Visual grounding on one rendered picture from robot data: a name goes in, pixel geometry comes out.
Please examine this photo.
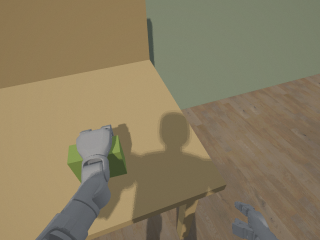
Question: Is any table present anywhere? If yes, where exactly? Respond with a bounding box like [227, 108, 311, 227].
[0, 0, 227, 240]

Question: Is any robot right hand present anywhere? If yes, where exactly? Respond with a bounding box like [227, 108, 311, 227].
[232, 201, 270, 240]

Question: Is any robot left hand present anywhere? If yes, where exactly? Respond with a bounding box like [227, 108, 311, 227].
[76, 124, 114, 160]

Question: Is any sponge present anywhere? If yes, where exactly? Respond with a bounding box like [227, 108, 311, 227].
[67, 135, 127, 183]

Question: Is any right robot forearm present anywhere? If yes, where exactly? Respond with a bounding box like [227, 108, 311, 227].
[253, 228, 279, 240]

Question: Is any left robot forearm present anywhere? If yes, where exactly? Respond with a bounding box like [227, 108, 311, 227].
[35, 155, 111, 240]

